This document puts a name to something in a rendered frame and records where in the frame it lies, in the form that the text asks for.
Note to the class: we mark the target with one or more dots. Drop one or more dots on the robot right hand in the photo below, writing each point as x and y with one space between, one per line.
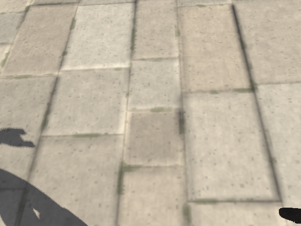
292 214

